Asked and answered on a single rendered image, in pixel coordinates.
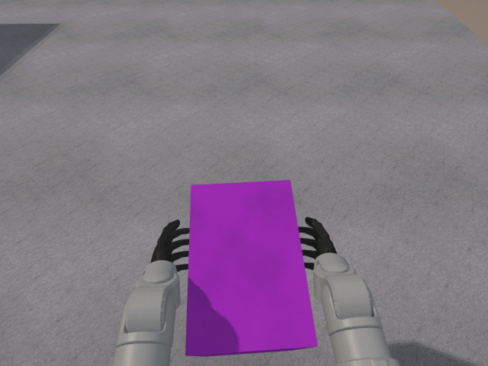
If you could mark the carton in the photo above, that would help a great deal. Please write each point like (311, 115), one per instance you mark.
(247, 284)

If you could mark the robot left hand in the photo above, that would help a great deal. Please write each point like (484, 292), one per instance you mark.
(165, 246)

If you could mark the robot left forearm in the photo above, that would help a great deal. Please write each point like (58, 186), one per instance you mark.
(147, 326)

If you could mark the robot right hand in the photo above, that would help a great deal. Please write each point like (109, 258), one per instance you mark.
(321, 242)

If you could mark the robot right forearm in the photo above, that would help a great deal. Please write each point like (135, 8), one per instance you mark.
(351, 316)

